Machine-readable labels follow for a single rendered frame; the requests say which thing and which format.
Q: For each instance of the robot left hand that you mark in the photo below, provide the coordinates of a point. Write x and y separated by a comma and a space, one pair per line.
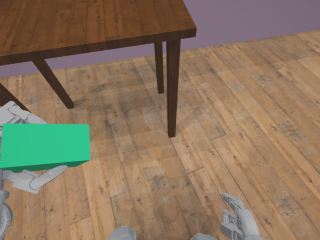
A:
28, 181

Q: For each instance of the robot right hand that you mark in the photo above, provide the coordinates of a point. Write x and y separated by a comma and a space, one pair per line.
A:
241, 225

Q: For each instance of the table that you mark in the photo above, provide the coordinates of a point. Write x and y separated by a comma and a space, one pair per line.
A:
34, 30

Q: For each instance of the sponge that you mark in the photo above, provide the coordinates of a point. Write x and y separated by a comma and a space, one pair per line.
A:
36, 147

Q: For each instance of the left robot thigh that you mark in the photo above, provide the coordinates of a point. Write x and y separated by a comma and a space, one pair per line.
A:
123, 233

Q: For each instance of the left robot forearm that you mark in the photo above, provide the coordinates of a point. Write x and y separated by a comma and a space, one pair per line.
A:
6, 214

